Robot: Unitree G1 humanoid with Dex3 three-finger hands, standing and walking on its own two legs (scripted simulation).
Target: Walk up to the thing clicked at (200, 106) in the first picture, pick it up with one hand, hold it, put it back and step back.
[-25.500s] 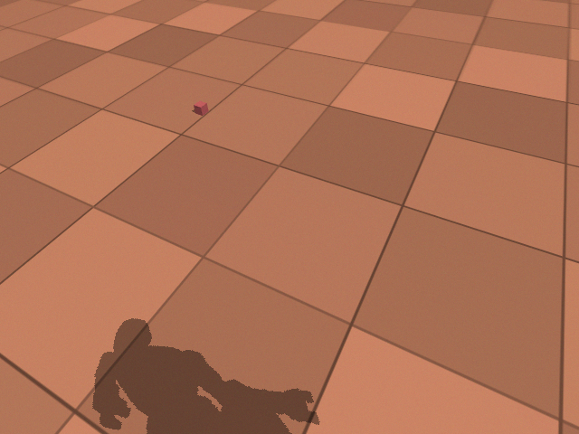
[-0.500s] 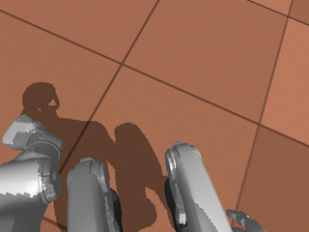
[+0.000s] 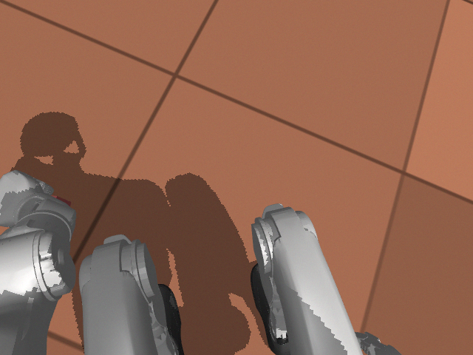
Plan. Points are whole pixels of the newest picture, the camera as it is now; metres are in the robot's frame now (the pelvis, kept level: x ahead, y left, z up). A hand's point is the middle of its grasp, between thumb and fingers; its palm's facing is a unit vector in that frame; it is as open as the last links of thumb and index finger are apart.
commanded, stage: lower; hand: left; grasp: from above
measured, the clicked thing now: (43, 213) +0.40 +0.31 -0.20
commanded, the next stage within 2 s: rest in 0.36 s
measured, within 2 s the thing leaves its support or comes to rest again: rests again in 1.06 s
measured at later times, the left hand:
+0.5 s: hand (58, 207) +0.41 +0.29 -0.22, palm faces -0.22 -0.37 -0.90, open 6.7 cm
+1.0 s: hand (61, 212) +0.41 +0.31 -0.26, palm faces -0.24 -0.38 -0.89, open 6.6 cm
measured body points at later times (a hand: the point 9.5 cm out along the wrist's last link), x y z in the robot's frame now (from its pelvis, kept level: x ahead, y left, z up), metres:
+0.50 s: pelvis +0.00 +0.00 -0.03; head +0.26 +0.04 +0.34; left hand +0.42 +0.31 -0.17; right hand +0.00 -0.26 -0.14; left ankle +0.09 +0.13 -0.31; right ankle +0.10 -0.12 -0.31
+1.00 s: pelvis +0.00 +0.01 -0.04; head +0.27 +0.06 +0.32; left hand +0.42 +0.32 -0.21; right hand +0.00 -0.25 -0.13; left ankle +0.09 +0.13 -0.31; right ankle +0.10 -0.12 -0.31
